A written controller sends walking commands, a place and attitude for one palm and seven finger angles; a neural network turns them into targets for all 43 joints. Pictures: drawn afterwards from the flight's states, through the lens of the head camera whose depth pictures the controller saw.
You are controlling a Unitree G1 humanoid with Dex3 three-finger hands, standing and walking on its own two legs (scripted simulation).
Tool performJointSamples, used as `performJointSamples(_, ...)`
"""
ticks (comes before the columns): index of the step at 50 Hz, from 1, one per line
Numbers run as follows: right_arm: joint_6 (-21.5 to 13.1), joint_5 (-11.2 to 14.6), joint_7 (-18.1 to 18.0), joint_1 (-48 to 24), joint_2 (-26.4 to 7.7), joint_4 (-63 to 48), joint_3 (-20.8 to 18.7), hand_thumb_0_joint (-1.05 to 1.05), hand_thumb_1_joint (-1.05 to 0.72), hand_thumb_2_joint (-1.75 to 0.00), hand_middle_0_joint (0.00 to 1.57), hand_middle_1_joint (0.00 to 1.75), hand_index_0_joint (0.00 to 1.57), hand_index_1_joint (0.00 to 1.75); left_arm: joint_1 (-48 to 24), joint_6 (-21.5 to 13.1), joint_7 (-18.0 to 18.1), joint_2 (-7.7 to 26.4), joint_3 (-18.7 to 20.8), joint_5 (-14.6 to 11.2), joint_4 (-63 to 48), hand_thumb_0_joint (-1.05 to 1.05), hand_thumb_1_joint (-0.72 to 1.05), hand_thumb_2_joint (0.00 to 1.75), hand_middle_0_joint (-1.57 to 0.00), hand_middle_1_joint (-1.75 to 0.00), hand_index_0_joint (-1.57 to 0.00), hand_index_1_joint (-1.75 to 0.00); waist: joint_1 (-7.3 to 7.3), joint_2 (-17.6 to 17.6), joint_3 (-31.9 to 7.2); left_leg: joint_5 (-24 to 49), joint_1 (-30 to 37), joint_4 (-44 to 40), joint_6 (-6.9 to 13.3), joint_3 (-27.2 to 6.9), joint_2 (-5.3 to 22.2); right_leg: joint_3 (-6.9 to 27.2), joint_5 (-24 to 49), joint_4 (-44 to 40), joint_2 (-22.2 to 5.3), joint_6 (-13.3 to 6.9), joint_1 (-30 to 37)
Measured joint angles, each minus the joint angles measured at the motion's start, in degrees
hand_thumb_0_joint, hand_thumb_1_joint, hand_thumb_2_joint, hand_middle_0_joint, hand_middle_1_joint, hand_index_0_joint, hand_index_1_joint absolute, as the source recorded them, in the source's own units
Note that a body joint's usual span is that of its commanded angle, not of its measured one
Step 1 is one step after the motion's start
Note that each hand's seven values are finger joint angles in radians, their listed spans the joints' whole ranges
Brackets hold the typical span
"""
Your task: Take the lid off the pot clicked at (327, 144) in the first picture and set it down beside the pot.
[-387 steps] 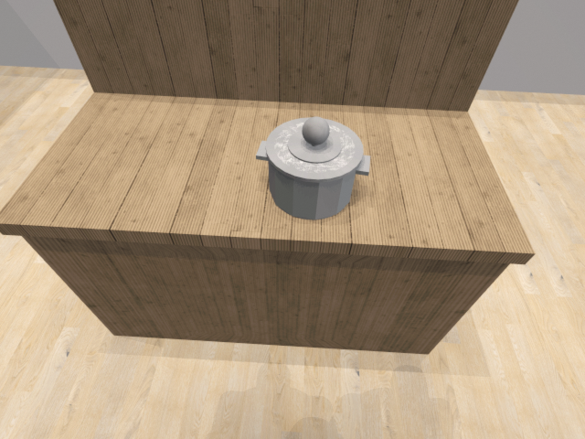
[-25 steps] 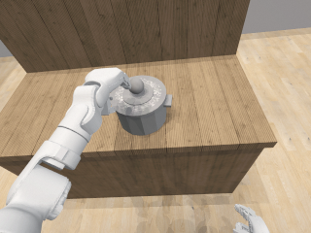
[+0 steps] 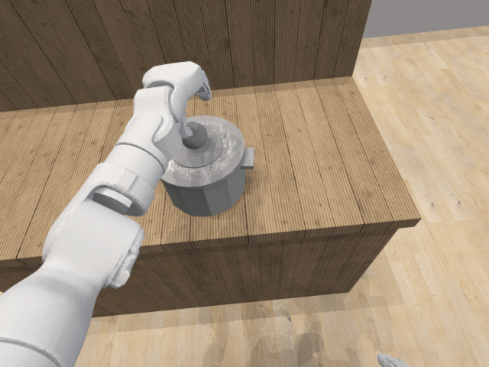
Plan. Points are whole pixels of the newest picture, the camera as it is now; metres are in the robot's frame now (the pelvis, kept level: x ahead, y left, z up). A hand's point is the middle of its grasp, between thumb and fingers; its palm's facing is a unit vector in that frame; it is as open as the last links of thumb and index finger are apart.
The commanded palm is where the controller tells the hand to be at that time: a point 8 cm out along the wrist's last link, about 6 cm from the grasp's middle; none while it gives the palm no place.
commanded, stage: move the open hand above the knob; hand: left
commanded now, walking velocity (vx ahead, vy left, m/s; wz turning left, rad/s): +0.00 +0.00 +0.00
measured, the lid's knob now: (193, 135) +0.53 +0.09 +0.05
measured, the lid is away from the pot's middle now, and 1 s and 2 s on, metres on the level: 0.00 0.00 0.00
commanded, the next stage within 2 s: lower the open fingers around the knob in 1.08 s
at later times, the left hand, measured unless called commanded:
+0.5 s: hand (182, 112) +0.49 +0.09 +0.15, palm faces -0.27 -0.06 -0.96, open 10.5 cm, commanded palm +0.49 +0.09 +0.21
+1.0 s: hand (188, 102) +0.51 +0.08 +0.15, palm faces -0.28 -0.07 -0.96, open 10.5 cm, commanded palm +0.50 +0.09 +0.21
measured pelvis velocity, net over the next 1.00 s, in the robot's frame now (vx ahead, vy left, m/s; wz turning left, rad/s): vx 0.00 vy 0.01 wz -0.02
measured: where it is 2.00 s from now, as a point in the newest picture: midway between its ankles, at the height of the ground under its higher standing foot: outside the picture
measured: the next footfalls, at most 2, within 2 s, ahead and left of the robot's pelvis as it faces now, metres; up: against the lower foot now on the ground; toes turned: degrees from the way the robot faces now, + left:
none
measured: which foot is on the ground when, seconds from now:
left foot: down 0.00-1.00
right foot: down 0.00-1.00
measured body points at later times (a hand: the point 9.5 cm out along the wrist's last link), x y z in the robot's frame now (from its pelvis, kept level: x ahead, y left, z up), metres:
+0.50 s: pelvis +0.00 +0.01 +0.00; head +0.05 -0.03 +0.44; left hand +0.50 +0.09 +0.20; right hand +0.07 -0.25 -0.14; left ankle -0.03 +0.12 -0.74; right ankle +0.00 -0.13 -0.74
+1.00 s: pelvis +0.00 +0.01 +0.00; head +0.07 -0.03 +0.44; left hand +0.52 +0.08 +0.20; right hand +0.04 -0.25 -0.15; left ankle -0.03 +0.12 -0.74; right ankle +0.00 -0.13 -0.74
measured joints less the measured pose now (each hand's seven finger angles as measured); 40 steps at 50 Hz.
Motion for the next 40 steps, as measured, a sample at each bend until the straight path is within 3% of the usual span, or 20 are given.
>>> performJointSamples(17, -0.4, -0.6, -0.3, 2.0, 0.5, 1.2, -0.1, 0.01, -0.91, -0.9, 0.2, 0.3, 0.19, 0.3, -3.3, 0.6, 1.1, -1.6, 1.9, 0.3, 6.8, 0.0, -0.33, 1.4, -0.81, -0.08, -0.81, -0.08, -0.9, 0.2, -2.0, -0.1, -1.4, 0.0, 0.4, 0.8, -0.2, 0.8, 0.3, -0.2, -0.1, 0.4, -1.6)
performJointSamples(28, -1.6, -0.2, -0.7, 0.9, 0.4, 1.1, -0.2, 0.01, -0.91, -0.9, 0.2, 0.3, 0.19, 0.3, -4.8, 1.1, 1.8, -1.5, -0.6, -0.1, 9.2, 0.0, -0.33, 1.4, -0.81, -0.08, -0.81, -0.08, -0.79, -0.5, -1.9, 0.1, -2.3, 0.9, 0.5, 0.3, -0.5, 0.4, 0.4, 0.4, -0.5, 0.5, -2.2)
performJointSamples(40, -2.6, -0.4, -1.2, 1.5, 0.4, 1.8, 0.1, 0.01, -0.91, -0.9, 0.2, 0.3, 0.19, 0.3, -7.9, 0.2, 2.1, -1.5, 0.3, -0.1, 12.5, 0.0, -0.33, 1.4, -0.81, -0.08, -0.81, -0.08, -2.09, -0.6, -1.9, 0.1, -3.7, 1.2, 0.6, 0.3, -0.6, 0.5, 0.4, 0.7, -0.5, 0.6, -3.5)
